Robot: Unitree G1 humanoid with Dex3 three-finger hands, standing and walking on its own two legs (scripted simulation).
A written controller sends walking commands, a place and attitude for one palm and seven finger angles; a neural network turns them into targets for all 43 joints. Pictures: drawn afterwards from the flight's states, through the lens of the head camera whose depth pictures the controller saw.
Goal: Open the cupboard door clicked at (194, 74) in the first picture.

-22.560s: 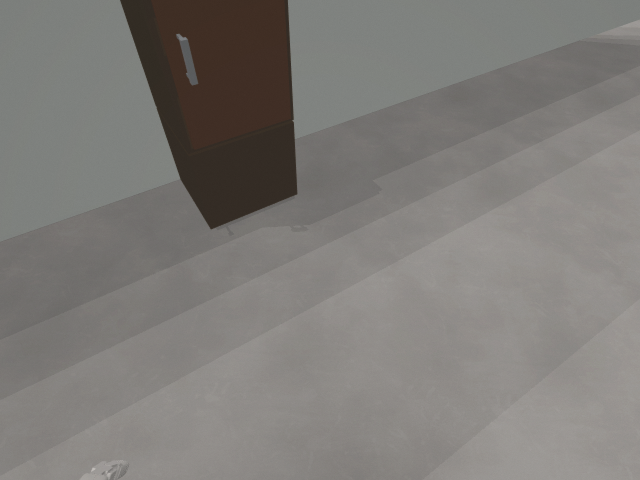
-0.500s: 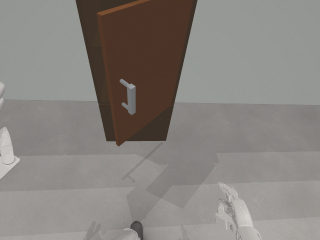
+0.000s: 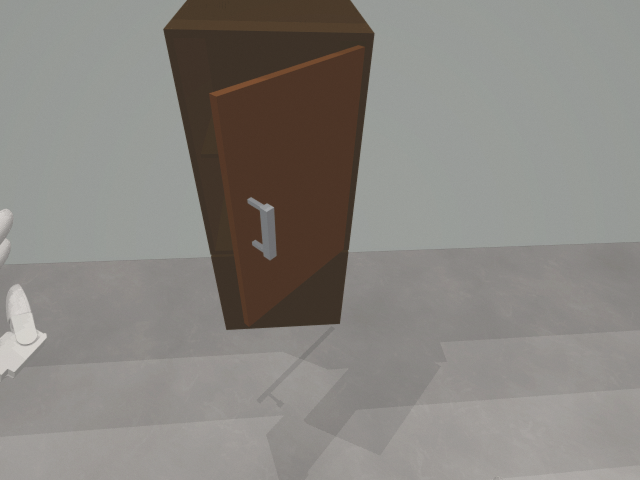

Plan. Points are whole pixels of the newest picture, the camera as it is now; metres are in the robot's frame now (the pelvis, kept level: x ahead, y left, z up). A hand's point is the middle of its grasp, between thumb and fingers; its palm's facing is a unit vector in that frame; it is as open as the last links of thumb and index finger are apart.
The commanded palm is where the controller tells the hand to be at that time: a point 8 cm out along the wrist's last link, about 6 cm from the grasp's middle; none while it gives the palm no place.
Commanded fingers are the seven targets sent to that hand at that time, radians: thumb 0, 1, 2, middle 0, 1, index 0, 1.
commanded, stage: stop stepping back and stand still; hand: left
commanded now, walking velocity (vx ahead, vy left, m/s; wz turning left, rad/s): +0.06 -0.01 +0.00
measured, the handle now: (261, 228) +0.60 +0.15 -0.03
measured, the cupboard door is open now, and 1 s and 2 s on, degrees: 44 44 44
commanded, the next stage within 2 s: let the arm hang, fingers relaxed in 0.76 s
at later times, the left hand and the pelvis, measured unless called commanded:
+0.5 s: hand (7, 350) +0.19 +0.31 +0.15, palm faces +0.42 -0.79 -0.45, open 7.4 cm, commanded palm +0.13 +0.34 +0.17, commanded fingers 0.00 0.90 0.90 -0.20 -0.30 -0.20 -0.30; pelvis -0.01 +0.04 +0.00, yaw +0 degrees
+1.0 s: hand (71, 452) +0.17 +0.31 -0.03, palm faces +0.11 -0.87 -0.48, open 7.4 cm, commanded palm none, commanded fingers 0.00 0.90 0.90 -0.20 -0.30 -0.20 -0.30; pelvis -0.02 +0.05 -0.01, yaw +2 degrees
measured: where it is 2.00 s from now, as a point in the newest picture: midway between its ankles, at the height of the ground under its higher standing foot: outside the picture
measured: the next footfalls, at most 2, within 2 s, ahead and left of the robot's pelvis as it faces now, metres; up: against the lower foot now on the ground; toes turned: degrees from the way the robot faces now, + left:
left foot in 0.08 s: +0.06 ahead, +0.16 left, +0.00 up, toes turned +5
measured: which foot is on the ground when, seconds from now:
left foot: up 0.00-0.06, down 0.08-1.00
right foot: down 0.00-1.00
